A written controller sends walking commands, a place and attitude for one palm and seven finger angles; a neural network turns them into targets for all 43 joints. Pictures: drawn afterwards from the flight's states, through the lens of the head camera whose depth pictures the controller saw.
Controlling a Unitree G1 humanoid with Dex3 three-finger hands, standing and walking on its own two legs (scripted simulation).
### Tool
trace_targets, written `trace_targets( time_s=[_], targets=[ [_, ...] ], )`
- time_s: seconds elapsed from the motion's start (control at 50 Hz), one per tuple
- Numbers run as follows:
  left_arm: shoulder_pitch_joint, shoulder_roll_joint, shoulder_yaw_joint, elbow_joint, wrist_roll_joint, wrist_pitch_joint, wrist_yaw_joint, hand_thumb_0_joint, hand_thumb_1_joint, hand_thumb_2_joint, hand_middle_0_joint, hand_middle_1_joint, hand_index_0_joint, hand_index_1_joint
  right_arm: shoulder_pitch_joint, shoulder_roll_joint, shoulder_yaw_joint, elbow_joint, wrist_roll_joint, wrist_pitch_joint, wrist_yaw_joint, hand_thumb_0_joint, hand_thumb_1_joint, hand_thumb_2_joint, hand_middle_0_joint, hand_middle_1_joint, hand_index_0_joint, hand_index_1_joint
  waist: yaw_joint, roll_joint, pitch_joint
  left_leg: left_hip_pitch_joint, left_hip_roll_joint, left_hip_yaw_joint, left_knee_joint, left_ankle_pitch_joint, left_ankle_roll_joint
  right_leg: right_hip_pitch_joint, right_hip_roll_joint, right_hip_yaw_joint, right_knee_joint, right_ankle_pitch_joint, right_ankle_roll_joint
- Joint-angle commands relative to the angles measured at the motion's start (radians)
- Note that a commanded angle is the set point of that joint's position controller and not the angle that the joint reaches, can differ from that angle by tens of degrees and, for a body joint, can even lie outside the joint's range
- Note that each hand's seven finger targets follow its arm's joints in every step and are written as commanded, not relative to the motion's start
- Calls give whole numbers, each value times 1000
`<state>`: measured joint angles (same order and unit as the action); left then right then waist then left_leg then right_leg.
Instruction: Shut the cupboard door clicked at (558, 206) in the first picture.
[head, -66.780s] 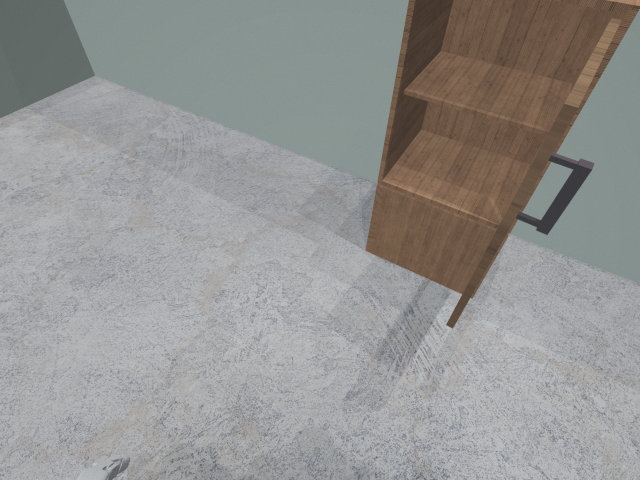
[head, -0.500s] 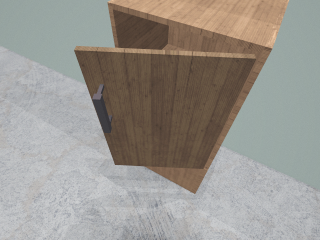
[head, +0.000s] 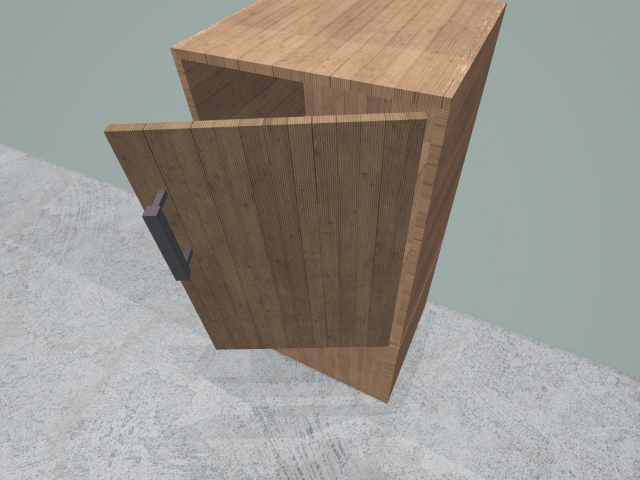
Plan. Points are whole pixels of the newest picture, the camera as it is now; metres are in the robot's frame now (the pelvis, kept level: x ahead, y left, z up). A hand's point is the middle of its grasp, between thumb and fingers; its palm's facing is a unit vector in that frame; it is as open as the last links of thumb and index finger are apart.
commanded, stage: come to a stop and stand still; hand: left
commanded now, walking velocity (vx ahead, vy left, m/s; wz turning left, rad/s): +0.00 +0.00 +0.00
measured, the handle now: (172, 236) +0.45 +0.25 +0.05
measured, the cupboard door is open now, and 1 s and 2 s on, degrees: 27 27 27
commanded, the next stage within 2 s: look again from close up in 0.10 s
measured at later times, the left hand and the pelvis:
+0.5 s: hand out of the picture +0.05 +0.18 -0.17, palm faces +0.01 -0.98 -0.21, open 7.4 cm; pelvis +0.03 +0.00 +0.01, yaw +0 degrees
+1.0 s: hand (180, 377) +0.24 +0.19 +0.02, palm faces +0.16 -0.98 -0.06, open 7.0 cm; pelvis +0.01 +0.02 -0.02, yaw +1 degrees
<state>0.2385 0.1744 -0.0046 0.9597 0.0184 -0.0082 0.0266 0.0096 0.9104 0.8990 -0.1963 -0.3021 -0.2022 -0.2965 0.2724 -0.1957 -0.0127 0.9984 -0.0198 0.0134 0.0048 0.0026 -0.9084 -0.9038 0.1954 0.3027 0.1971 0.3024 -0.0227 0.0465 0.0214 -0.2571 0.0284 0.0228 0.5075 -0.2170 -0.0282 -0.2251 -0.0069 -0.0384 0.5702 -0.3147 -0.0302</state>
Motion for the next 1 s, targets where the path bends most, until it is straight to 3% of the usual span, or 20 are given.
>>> trace_targets(
  time_s=[0.0,0.04,0.14,0.24,0.44,0.5,0.72,0.74,0.76,0.78,0.8,0.82,0.84,0.86,0.88,0.9,0.92,0.94,0.98],
  targets=[
    [20,152,33,-41,-5,-15,10,0,900,900,-200,-300,-200,-300,33,-58,-1,-27,-2,-28,-8,0,-900,-900,200,300,200,300,14,-90,70,4,33,-32,-95,-43,40,-99,-104,127,-243,-146,-27],
    [20,152,32,-33,-8,-15,9,0,900,900,-200,-300,-200,-300,41,-63,3,-15,-2,-30,-9,0,-900,-900,200,300,200,300,18,-84,51,-6,35,-36,-98,-28,39,-68,-103,126,-234,-116,-25],
    [31,139,30,1,-11,-22,7,0,900,900,-200,-300,-200,-300,57,-61,9,23,2,-44,-19,0,-900,-900,200,300,200,300,27,-52,-22,26,54,-39,-105,88,37,31,-101,103,-186,104,-20],
    [41,130,27,42,-10,-24,8,0,900,900,-200,-300,-200,-300,65,-56,11,58,6,-47,-26,0,-900,-900,200,300,200,300,28,-50,-15,40,60,-35,-105,134,37,58,-103,92,-177,217,-19],
    [60,118,22,97,-6,-23,11,0,900,900,-200,-300,-200,-300,40,-54,8,89,8,-45,-35,0,-900,-900,200,300,200,300,24,-39,2,90,70,-36,-103,186,42,52,-99,83,-179,290,-10],
    [62,113,22,105,-3,-23,10,0,900,900,-200,-300,-200,-300,29,-50,6,93,9,-45,-36,0,-900,-900,200,300,200,300,23,-59,16,99,72,-36,-114,188,45,46,-96,81,-184,295,-7],
    [63,119,20,118,-3,-22,10,0,900,900,-200,-300,-200,-300,-13,-71,6,93,7,-45,-37,0,-900,-900,200,300,200,300,27,-42,15,111,70,-47,-130,196,47,55,-102,77,-201,279,0],
    [181,113,24,149,7,-44,51,0,900,900,-200,-300,-200,-300,-90,-94,-6,22,19,-49,-30,0,-900,-900,200,300,200,300,64,-114,29,36,75,-6,117,220,21,45,-169,166,-207,743,47],
    [-711,681,411,-1486,-137,-341,49,0,900,900,-200,-300,-200,-300,33,-275,-35,-230,31,-244,-130,0,-900,-900,200,300,200,300,-98,-3,-397,445,27,17,98,369,70,35,-68,49,9,734,26],
    [23,171,41,-1076,-151,-238,55,0,900,900,-218,-320,-218,-320,-39,-167,21,-236,74,-315,-149,0,-900,-900,200,300,200,300,-3,351,-470,436,0,-2,28,544,68,-9,0,-26,126,424,23],
    [-6,132,48,-1125,-187,-193,98,0,900,900,-237,-340,-237,-340,-65,-150,10,-220,59,-347,-129,0,-900,-900,200,300,200,300,31,282,-427,373,32,-16,-2,637,38,-49,10,-48,13,204,11],
    [222,-107,-68,-886,-175,-78,84,0,900,900,-255,-360,-255,-360,-68,-117,6,-199,64,-352,-90,0,-900,-900,200,300,200,300,-7,130,-260,241,33,-30,-17,546,51,-104,1,-50,0,172,25],
    [20,-26,-28,-1074,-183,-111,81,0,900,900,-273,-380,-273,-380,-44,-162,-29,-268,64,-362,-76,0,-900,-900,200,300,200,300,-27,82,-138,124,19,-51,23,375,43,-117,-7,-50,-17,242,25],
    [40,34,42,-1026,-170,-151,70,0,900,900,-292,-400,-292,-400,-59,-166,-44,-301,51,-368,-75,0,-900,-900,200,300,200,300,-39,-12,-77,35,-3,-50,58,277,45,-169,-7,-62,-16,249,25],
    [103,16,55,-945,-162,-200,46,0,900,900,-310,-420,-310,-420,-77,-161,-46,-325,35,-373,-69,0,-900,-900,200,300,200,300,-28,-144,3,-72,-24,-54,92,186,45,-241,-1,-74,4,215,30],
    [253,18,105,-821,-168,-245,10,0,900,900,-328,-440,-328,-440,-90,-156,-60,-352,39,-371,-59,0,-900,-900,200,300,200,300,13,-215,22,-145,-32,-49,125,155,40,-266,1,-75,35,206,27],
    [333,-49,77,-749,-186,-312,-41,0,900,900,-347,-460,-347,-460,-109,-143,-59,-377,28,-370,-45,0,-900,-900,200,300,200,300,36,-330,16,-230,-34,-50,173,111,29,-318,3,-79,97,181,30],
    [422,-68,95,-707,-210,-386,-101,0,900,900,-365,-480,-365,-480,-120,-137,-70,-396,19,-367,-33,0,-900,-900,200,300,200,300,68,-393,-17,-299,-40,-41,227,71,21,-348,3,-70,154,177,32],
    [488,-39,148,-725,-262,-534,-243,0,900,900,-402,-520,-402,-520,-137,-139,-84,-439,14,-351,-8,0,-900,-900,200,300,200,300,105,-396,-115,-394,-57,-19,312,19,5,-347,-12,-26,245,214,33]
  ],
)
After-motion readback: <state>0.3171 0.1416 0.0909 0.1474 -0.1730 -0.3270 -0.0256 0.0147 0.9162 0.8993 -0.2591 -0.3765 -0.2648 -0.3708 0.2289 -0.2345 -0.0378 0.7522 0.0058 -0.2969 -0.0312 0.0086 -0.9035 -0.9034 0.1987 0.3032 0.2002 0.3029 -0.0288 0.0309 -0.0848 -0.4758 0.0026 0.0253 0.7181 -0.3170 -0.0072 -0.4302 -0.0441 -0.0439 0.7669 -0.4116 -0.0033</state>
